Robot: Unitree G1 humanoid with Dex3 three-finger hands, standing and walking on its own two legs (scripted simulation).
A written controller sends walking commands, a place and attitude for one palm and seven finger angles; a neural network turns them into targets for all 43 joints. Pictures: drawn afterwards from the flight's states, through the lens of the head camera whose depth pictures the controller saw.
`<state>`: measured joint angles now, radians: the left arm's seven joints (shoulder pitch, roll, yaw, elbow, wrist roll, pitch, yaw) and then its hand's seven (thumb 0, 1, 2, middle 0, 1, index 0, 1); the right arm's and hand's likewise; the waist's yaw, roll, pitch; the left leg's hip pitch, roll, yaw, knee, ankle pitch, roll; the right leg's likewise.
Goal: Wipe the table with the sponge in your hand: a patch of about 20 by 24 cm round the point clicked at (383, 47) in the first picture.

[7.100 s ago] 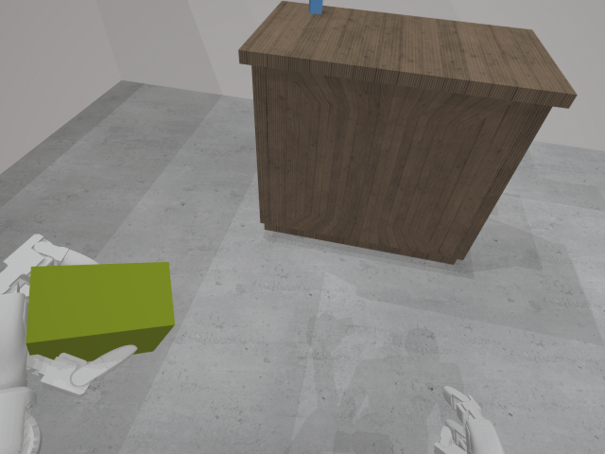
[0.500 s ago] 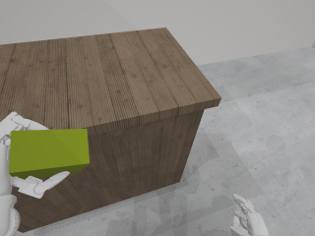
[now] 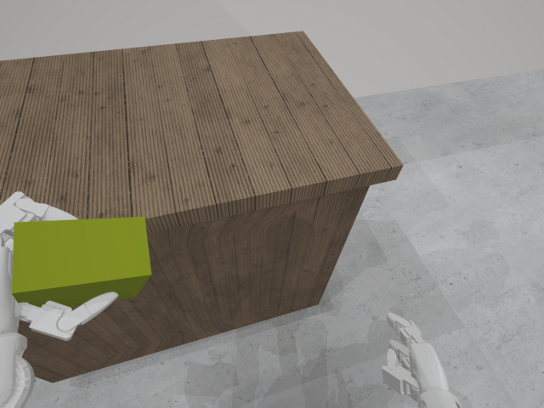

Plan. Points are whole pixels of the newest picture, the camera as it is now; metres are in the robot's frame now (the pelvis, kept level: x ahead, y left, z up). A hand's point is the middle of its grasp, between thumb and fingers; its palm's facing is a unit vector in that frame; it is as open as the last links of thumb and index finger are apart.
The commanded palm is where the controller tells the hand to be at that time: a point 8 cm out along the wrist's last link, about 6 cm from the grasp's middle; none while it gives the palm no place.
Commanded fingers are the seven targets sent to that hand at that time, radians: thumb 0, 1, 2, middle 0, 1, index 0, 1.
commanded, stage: look again from close up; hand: left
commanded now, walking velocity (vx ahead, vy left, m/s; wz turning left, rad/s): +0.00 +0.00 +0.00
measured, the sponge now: (103, 264) +0.24 +0.22 +0.13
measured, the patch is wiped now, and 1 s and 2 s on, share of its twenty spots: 0.00 0.00 0.00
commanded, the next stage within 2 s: shuffle to correct the standing spot in 0.20 s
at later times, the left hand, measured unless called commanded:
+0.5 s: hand (77, 268) +0.22 +0.24 +0.15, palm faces +0.42 -0.83 -0.36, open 10.7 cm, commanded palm +0.16 +0.27 +0.17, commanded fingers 0.00 0.10 1.30 -1.20 -1.60 -1.20 -1.60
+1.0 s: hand (77, 228) +0.27 +0.25 +0.16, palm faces +0.39 -0.82 -0.42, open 10.7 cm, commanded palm +0.21 +0.29 +0.17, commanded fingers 0.00 0.10 1.30 -1.20 -1.60 -1.20 -1.60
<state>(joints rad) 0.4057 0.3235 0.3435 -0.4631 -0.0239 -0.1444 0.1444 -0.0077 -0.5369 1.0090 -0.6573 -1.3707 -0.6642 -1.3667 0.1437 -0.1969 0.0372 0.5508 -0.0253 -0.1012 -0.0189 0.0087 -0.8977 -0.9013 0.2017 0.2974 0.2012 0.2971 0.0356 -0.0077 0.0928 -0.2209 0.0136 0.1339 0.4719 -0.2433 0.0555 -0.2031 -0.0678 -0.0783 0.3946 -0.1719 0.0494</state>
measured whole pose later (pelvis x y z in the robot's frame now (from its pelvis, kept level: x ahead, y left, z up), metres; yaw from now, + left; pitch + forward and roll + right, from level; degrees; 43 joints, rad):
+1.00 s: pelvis +0.04 +0.01 -0.02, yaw -1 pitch -2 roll -1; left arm 0.48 0.37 0.39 -0.53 -0.05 -0.19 0.16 -0.01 -0.54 1.01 -0.66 -1.37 -0.67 -1.36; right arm 0.17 -0.21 0.00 0.56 0.00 -0.08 -0.02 0.01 -0.90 -0.90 0.20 0.30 0.20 0.30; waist 0.00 0.02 0.09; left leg -0.22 0.01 0.16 0.67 -0.43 0.08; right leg -0.25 -0.09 -0.05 0.66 -0.38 0.01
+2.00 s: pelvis +0.10 +0.13 +0.00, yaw -3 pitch -1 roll -2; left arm 0.48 0.37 0.36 -0.56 -0.07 -0.12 0.13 -0.01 -0.54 1.01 -0.66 -1.37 -0.67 -1.36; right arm 0.13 -0.13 0.04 0.57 0.00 -0.09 -0.03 0.01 -0.90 -0.90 0.20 0.30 0.20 0.30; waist 0.04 0.00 0.08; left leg -0.29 0.09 0.02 0.50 -0.19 -0.04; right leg -0.16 0.01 -0.01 0.42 -0.24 0.02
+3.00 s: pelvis +0.07 +0.15 +0.00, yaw +1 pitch -3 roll -2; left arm 0.39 0.33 0.35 -0.46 0.00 -0.22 0.11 -0.01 -0.54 1.02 -0.66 -1.36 -0.67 -1.36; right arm 0.18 -0.19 0.01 0.59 0.01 -0.18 0.00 0.01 -0.90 -0.90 0.20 0.30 0.20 0.30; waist 0.06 -0.01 0.10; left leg -0.31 0.03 -0.02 0.50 -0.15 0.01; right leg -0.16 0.02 0.06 0.43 -0.22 0.04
